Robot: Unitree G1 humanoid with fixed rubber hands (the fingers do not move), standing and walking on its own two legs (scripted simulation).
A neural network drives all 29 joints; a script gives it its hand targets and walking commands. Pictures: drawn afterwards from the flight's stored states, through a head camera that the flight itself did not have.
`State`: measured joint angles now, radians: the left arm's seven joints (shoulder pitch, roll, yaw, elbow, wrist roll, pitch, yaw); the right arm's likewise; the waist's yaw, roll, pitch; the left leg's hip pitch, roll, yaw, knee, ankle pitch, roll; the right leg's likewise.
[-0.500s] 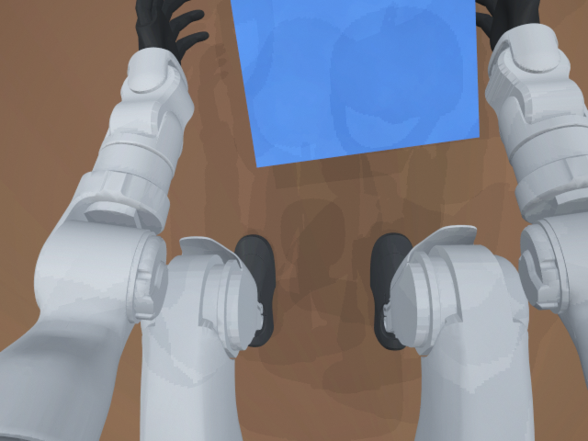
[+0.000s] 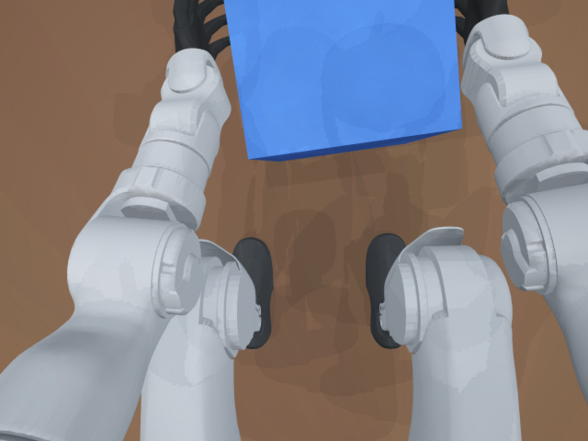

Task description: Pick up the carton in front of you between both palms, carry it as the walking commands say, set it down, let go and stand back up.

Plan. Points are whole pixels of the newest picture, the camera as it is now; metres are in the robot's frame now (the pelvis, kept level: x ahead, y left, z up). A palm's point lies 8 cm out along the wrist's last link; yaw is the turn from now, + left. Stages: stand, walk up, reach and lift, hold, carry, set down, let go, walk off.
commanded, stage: reach and lift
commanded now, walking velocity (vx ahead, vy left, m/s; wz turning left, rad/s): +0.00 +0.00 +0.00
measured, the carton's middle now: (336, 71) +0.51 -0.05 -0.25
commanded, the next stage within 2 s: none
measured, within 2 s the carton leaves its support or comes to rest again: leaves its support in 0.12 s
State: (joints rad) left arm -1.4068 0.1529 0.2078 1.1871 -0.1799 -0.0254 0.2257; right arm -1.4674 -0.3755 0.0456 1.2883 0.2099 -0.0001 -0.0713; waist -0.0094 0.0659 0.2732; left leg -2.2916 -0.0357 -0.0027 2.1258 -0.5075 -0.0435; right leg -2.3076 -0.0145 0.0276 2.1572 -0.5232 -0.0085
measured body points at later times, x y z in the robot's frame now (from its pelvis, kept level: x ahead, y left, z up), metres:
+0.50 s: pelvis +0.00 +0.01 +0.05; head +0.26 -0.05 +0.42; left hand +0.51 +0.10 -0.02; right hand +0.50 -0.21 -0.03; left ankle +0.13 +0.13 -0.34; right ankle +0.12 -0.12 -0.34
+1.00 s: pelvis +0.04 +0.01 +0.18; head +0.23 -0.02 +0.58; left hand +0.49 +0.10 +0.13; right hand +0.46 -0.20 +0.12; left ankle +0.13 +0.13 -0.34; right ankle +0.12 -0.12 -0.34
